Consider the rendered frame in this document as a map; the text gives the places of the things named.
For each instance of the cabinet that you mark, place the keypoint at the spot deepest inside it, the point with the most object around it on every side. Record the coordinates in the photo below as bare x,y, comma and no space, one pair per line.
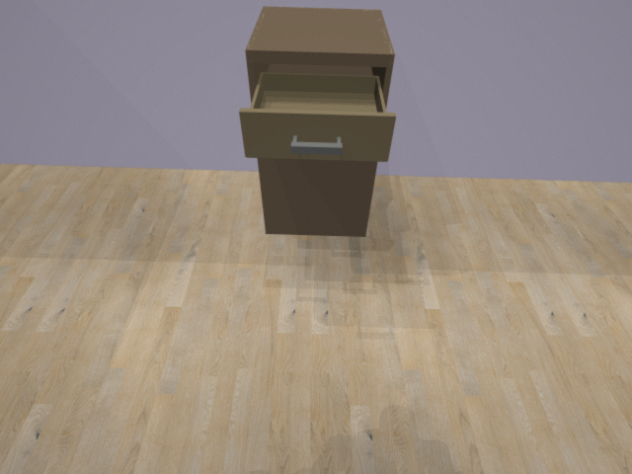
318,197

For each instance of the handle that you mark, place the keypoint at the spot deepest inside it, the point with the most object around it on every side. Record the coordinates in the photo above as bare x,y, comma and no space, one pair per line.
316,147

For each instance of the drawer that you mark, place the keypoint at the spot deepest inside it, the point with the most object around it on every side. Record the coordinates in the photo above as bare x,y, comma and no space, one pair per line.
317,108

